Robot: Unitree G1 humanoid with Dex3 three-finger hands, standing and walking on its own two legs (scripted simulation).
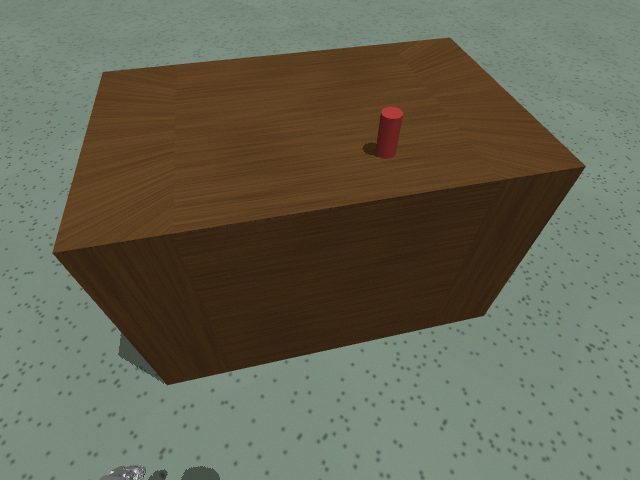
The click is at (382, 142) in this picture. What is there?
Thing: slim round
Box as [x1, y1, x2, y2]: [376, 107, 402, 158]
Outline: 395,107 386,107 381,111 376,144 376,154 380,157 389,158 392,157 395,153 402,117 402,111
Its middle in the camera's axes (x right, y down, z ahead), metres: +0.15 -0.24 +0.86
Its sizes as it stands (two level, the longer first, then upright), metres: 0.047 0.047 0.105
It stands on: a support 0.70 m high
